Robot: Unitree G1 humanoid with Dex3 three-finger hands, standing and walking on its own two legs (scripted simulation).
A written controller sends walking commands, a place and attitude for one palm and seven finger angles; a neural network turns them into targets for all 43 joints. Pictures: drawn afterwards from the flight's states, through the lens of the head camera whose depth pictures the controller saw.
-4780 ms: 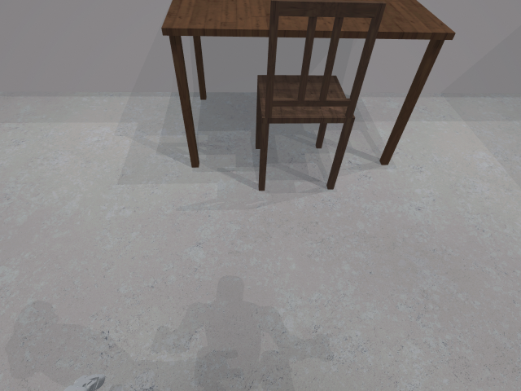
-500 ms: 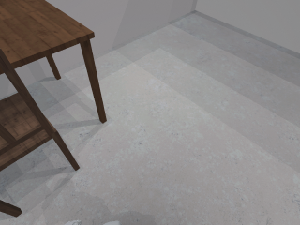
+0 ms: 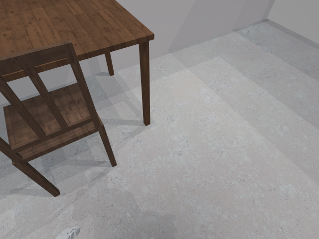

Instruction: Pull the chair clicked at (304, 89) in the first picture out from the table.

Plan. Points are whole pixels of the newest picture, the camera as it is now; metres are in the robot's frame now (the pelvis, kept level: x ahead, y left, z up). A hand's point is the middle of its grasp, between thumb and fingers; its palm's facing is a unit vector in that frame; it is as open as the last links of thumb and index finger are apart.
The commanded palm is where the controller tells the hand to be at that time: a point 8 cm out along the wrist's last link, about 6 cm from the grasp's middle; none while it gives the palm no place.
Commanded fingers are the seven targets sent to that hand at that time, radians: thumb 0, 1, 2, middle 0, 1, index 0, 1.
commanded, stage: turn to face it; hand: left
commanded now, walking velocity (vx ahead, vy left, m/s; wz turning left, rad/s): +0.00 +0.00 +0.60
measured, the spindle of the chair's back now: (22, 111) +0.52 +0.51 -0.07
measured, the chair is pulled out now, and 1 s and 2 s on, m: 0.00 0.00 0.00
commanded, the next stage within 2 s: take the last steps up to it in 0.92 s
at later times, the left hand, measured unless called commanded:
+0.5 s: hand out of the picture -0.06 +0.21 -0.18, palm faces +0.37 -0.90 -0.23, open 7.4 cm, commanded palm none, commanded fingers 0.00 0.90 0.90 -0.20 -0.30 -0.20 -0.30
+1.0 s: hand out of the picture -0.02 +0.23 -0.16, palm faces +0.50 -0.82 -0.27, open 7.4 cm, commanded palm none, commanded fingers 0.00 0.90 0.90 -0.20 -0.30 -0.20 -0.30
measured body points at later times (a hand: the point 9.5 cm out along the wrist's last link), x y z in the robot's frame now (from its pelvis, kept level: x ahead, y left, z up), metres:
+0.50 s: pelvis -0.03 +0.00 -0.01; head +0.01 +0.03 +0.43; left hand -0.08 +0.25 -0.17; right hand +0.15 -0.23 -0.14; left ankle -0.09 +0.10 -0.74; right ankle -0.01 -0.15 -0.74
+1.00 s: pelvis -0.02 +0.00 -0.01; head +0.01 +0.00 +0.44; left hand -0.05 +0.28 -0.13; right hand +0.14 -0.18 -0.16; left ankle -0.09 +0.10 -0.74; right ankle +0.04 -0.09 -0.74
